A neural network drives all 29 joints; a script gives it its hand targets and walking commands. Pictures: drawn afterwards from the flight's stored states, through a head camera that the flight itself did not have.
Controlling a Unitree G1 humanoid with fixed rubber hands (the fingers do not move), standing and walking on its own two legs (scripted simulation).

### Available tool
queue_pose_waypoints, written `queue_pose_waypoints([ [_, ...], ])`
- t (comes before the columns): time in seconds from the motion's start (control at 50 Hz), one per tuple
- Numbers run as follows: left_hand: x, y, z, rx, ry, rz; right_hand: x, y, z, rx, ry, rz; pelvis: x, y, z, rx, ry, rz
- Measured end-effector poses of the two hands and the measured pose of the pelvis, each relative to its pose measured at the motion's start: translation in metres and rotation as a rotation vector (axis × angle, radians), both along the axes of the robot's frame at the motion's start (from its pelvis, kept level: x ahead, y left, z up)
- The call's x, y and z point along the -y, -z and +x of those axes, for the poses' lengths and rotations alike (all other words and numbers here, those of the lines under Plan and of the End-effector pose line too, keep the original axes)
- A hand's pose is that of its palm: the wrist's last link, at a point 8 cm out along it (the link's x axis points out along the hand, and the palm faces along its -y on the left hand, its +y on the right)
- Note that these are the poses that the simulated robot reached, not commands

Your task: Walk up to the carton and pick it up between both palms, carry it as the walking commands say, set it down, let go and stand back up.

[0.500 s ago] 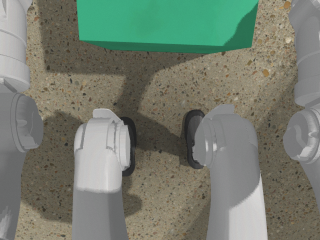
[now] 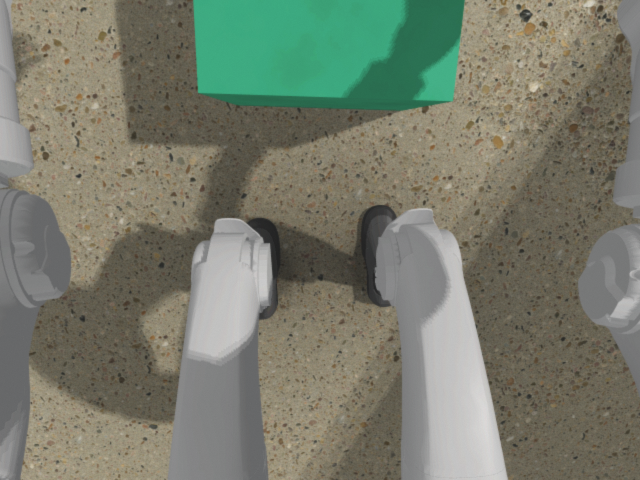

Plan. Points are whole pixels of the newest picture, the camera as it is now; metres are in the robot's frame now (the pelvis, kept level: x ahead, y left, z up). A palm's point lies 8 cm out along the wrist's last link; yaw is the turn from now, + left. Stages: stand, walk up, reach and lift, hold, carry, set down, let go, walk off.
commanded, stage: set down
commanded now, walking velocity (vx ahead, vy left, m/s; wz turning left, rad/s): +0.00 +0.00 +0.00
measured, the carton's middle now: (325, 16) +0.57 -0.02 -0.40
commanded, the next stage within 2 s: let go in 0.52 s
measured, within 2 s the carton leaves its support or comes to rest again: neither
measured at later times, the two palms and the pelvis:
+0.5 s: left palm out of the picture +0.59 +0.23 +0.03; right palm out of the picture +0.55 -0.25 +0.02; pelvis +0.02 +0.00 +0.12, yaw +0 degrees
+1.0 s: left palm out of the picture +0.48 +0.23 +0.09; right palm out of the picture +0.47 -0.26 +0.10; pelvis +0.11 -0.01 +0.19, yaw +1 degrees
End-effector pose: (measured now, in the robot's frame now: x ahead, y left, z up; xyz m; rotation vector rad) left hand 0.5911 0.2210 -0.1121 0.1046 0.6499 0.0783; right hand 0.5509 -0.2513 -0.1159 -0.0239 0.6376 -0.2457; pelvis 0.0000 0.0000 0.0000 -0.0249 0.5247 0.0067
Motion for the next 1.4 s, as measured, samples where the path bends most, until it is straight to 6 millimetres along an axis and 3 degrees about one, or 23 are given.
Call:
queue_pose_waypoints([
  [0.4,-0.007,-0.123,-0.002,-0.001,0.020,0.005,-0.002,-0.123,0.000,0.002,-0.019,0.004,-0.001,-0.107,0.009,0.052,-0.006,0.003],
  [0.6,0.001,-0.159,-0.001,-0.045,0.003,-0.025,-0.016,-0.158,0.002,-0.053,-0.058,-0.008,0.001,-0.124,0.042,-0.196,-0.001,-0.001],
  [0.7,0.001,-0.156,-0.014,-0.069,0.001,0.030,-0.017,-0.158,-0.002,-0.068,-0.104,-0.043,0.004,-0.137,0.058,-0.231,-0.010,0.001],
  [0.8,-0.003,-0.151,-0.048,-0.113,-0.016,0.074,-0.001,-0.157,-0.033,-0.123,-0.128,-0.069,0.008,-0.155,0.080,-0.233,-0.009,0.009],
  [0.94,-0.009,-0.181,-0.091,-0.107,-0.003,0.091,0.015,-0.197,-0.070,-0.130,-0.178,-0.087,0.012,-0.177,0.106,-0.170,-0.004,0.023],
  [1.08,-0.014,-0.220,-0.135,-0.101,0.008,0.077,-0.001,-0.238,-0.107,-0.126,-0.212,-0.071,0.010,-0.201,0.122,-0.029,-0.010,0.017],
  [1.22,-0.020,-0.239,-0.199,-0.134,0.012,0.074,-0.018,-0.260,-0.170,-0.155,-0.205,-0.068,0.002,-0.221,0.128,0.150,-0.017,0.011],
  [1.4,-0.022,-0.265,-0.274,-0.149,0.031,0.070,-0.021,-0.280,-0.254,-0.205,-0.217,-0.078,-0.009,-0.237,0.125,0.377,-0.003,0.018],
])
